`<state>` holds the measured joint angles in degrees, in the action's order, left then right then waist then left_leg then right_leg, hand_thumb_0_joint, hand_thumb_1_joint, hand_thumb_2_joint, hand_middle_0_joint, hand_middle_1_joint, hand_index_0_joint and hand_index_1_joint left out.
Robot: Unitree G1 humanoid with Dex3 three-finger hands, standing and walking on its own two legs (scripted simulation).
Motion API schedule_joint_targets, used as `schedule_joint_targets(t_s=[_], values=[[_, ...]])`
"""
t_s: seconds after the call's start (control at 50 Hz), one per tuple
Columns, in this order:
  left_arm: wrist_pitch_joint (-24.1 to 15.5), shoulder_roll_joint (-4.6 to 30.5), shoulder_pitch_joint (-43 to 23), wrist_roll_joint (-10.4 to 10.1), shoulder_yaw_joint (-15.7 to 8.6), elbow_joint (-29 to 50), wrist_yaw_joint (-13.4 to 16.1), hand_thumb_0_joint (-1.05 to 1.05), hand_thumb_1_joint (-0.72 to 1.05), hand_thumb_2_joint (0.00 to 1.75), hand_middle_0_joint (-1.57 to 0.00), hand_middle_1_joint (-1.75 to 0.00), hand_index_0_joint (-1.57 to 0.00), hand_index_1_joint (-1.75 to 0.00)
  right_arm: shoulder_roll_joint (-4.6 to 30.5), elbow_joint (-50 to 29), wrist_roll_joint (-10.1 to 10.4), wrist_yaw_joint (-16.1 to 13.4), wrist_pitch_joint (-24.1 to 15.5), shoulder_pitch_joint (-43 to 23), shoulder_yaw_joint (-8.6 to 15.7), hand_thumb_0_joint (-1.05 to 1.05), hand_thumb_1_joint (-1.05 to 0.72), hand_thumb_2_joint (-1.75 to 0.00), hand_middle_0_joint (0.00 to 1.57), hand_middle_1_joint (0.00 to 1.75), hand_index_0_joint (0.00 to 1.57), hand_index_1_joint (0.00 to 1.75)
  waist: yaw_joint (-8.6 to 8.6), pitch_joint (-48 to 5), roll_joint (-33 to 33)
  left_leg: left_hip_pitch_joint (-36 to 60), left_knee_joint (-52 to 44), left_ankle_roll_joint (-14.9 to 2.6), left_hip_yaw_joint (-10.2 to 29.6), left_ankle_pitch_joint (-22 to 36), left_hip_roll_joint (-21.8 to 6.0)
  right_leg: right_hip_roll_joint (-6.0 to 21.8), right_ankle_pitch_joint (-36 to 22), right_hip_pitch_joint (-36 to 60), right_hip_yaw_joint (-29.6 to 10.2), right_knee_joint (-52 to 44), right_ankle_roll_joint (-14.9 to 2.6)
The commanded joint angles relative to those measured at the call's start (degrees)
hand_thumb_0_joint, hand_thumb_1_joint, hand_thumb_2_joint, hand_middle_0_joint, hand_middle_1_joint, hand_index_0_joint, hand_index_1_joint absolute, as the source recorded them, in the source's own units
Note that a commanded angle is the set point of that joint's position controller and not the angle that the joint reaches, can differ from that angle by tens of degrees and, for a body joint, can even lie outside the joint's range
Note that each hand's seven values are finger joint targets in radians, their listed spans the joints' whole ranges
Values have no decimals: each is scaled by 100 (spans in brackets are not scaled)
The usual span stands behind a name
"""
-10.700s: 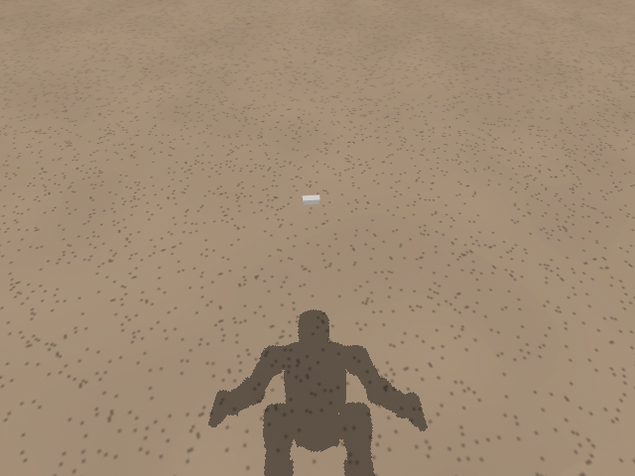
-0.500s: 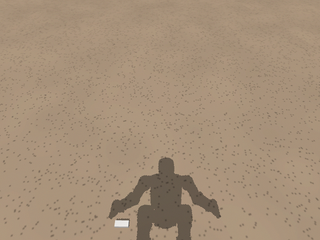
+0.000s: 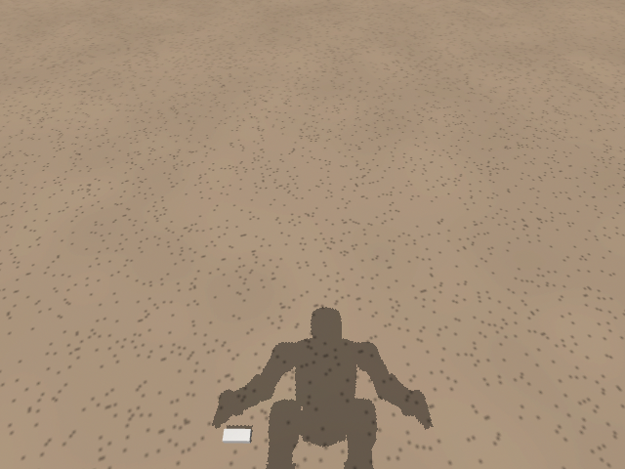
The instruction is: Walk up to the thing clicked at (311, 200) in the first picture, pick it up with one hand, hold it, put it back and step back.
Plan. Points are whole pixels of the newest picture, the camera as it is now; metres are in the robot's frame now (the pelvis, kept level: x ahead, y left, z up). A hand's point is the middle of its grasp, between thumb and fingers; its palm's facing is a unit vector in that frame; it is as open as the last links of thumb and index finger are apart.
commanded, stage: stand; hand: left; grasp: from above
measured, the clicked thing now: (237, 435) +0.34 +0.24 -0.77
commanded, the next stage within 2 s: rise first in 0.78 s
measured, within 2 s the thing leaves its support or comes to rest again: neither
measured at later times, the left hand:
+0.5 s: hand out of the picture +0.07 +0.25 -0.16, palm faces -0.03 -0.94 -0.35, open 7.4 cm
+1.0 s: hand out of the picture +0.11 +0.25 -0.16, palm faces +0.04 -0.94 -0.34, open 7.5 cm
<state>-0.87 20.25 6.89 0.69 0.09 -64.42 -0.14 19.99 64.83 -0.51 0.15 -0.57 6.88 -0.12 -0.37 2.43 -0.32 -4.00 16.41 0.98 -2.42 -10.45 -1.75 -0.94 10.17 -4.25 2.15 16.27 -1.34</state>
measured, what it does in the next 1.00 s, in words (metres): stands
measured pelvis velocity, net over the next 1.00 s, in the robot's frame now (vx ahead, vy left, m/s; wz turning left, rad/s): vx -0.01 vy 0.00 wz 0.02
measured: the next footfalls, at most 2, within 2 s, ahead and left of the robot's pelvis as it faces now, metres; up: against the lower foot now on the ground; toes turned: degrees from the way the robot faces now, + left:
none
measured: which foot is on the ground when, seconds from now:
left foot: down 0.00-1.00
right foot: down 0.00-1.00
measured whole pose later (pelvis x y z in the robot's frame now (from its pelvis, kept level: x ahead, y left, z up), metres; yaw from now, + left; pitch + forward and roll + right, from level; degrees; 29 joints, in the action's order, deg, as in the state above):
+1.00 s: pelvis -0.01 +0.00 -0.01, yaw +1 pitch +1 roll +0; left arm -1.7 18.6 1.8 -0.2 -3.1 -62.2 0.5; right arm 19.0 54.0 2.8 -1.9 -2.2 10.3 -0.7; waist -0.8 2.9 -0.4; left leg -12.2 23.2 0.6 -1.2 -12.2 -1.4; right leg -0.3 12.4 -12.0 3.3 23.0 -1.4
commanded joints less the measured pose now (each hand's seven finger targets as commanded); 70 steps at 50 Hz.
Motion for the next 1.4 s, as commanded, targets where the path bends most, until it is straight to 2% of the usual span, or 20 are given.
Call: schedule_joint_targets(t_s=[0.0,0.54,0.84,0.86,0.88,0.9,0.92,0.94,0.96,0.98,1.02,1.04,1.06,1.1,1.14,1.18,1.24,1.3,1.34,1.38], values=[[-127,1232,-218,-15,-210,360,93,0,90,90,-20,-30,-20,-30,1174,-340,-14,-82,-126,-199,238,0,-90,-90,20,30,20,30,9,-340,9,116,-185,-173,603,947,-704,898,-1123,-74,-700,-195,-31],[-106,1242,-234,-20,-228,340,82,0,90,90,-20,-30,-20,-30,1188,-352,-23,-87,-127,-169,219,0,-90,-90,20,30,20,30,11,-303,1,43,-220,-178,592,755,-704,882,-896,-86,-725,-213,-40],[-126,1232,-200,-17,-212,318,95,0,90,90,-20,-30,-20,-30,1219,-347,-17,-91,-119,-167,218,0,-90,-90,20,30,20,30,17,-359,24,140,-173,-194,581,928,-712,902,-1144,-91,-714,-180,-21],[-129,1219,-166,-18,-205,307,90,0,89,90,-26,-32,-25,-32,1228,-341,-9,-88,-114,-171,217,0,-88,-90,20,30,20,30,31,-345,14,138,-155,-220,572,911,-717,908,-1153,-56,-720,-203,-20],[-618,269,-2177,-321,-248,2317,178,0,81,88,-26,-40,-22,-40,273,-1903,408,-210,-400,-87,-39,0,-90,-90,20,30,20,30,-657,218,-149,-854,283,-236,-98,179,234,171,-575,-1321,-272,183,85],[-542,573,-2724,-290,-339,1933,203,0,73,85,-28,-48,-25,-48,414,-1619,421,-258,-399,185,-7,0,-90,-90,20,30,20,30,-447,-85,202,-807,383,-270,-66,85,223,190,-326,-971,-197,211,118],[-284,1018,-1644,-170,-640,739,221,0,65,83,-28,-55,-26,-56,601,-1537,407,-295,-332,349,62,0,-89,-90,20,30,20,30,-354,31,276,-970,478,-290,-85,-99,273,165,-29,-1078,-148,225,83],[-181,1024,-1192,-110,-706,419,137,0,57,84,-29,-58,-27,-60,587,-1706,398,-281,-270,381,127,0,-90,-90,20,30,20,30,-163,88,294,-1172,642,-278,-85,-58,252,133,75,-1198,-112,383,48],[-204,1222,-1679,57,-719,608,78,0,49,81,-30,-64,-29,-65,591,-1824,342,-306,-283,438,208,0,-91,-90,20,30,20,30,-180,-342,341,-1235,864,-293,-62,51,251,154,-49,-1274,-120,590,49],[-243,1543,-1764,189,-933,742,43,0,41,81,-34,-64,-32,-66,586,-1907,328,-337,-312,533,289,0,-91,-90,20,30,20,30,-106,-838,205,-1205,972,-284,-34,241,261,191,-366,-1122,-156,815,58],[-156,1231,-774,581,-981,218,-149,0,25,76,-33,-76,-34,-75,546,-2113,205,-257,-348,751,423,0,-92,-90,20,30,20,30,-51,-1343,265,-1635,1521,-266,15,585,311,216,-818,-1197,-147,1403,55],[-130,1153,-437,714,-996,201,-209,0,17,77,-34,-77,-34,-76,507,-2250,187,-221,-350,782,461,0,-92,-90,20,30,20,30,105,-1640,244,-1790,1706,-245,16,777,351,229,-1029,-1050,-124,1621,51],[-114,1138,-243,771,-1098,447,-207,0,9,76,-36,-77,-36,-77,495,-2388,186,-201,-341,807,506,0,-92,-90,20,30,20,30,214,-1817,68,-1808,1823,-216,1,870,381,210,-1107,-1069,-152,1767,33],[-61,1095,-594,924,-1091,1012,-83,0,-7,75,-39,-77,-38,-79,419,-2669,173,-178,-336,710,514,0,-91,-90,20,30,20,30,269,-1835,-285,-1962,1986,-141,23,762,369,150,-775,-1481,-129,1929,-8],[86,722,-466,1054,-910,1058,9,0,-23,74,-39,-79,-38,-80,416,-2921,191,-130,-347,649,522,0,-91,-90,20,30,20,30,134,-1479,-190,-2272,2186,-130,84,418,300,68,-281,-2021,-52,2086,-40],[148,947,-709,1170,-1028,1481,120,0,-36,77,-40,-78,-37,-81,413,-3167,207,-116,-363,571,572,0,-95,-91,20,30,20,30,74,-1576,-71,-2548,2476,-138,134,135,242,37,61,-2423,-36,2342,-33],[177,711,-573,1314,-939,1750,197,0,-35,76,-40,-76,-37,-79,338,-3370,174,-86,-483,530,569,0,-94,-91,20,30,20,30,28,-1451,48,-3160,2930,-149,200,-444,214,31,657,-3078,-8,2811,-29],[66,833,-306,1467,-1137,2390,293,0,-34,76,-39,-77,-37,-79,295,-3528,135,-106,-593,588,614,0,-94,-91,20,30,20,30,64,-1888,-84,-3437,3427,-150,222,-429,186,38,661,-3496,-43,3377,-29],[21,599,-157,1610,-915,2784,323,0,-34,76,-38,-79,-36,-81,268,-3587,107,-121,-663,597,606,0,-92,-90,20,30,20,30,-60,-2129,-121,-3520,3739,-152,254,-273,151,23,542,-3854,-45,3741,-34],[-7,913,-139,1808,-1152,3192,398,0,-33,77,-38,-78,-36,-81,283,-3656,96,-152,-706,558,630,0,-91,-90,20,30,20,30,0,-2309,-290,-3756,4081,-158,221,-291,170,51,531,-4131,-92,4021,-26]])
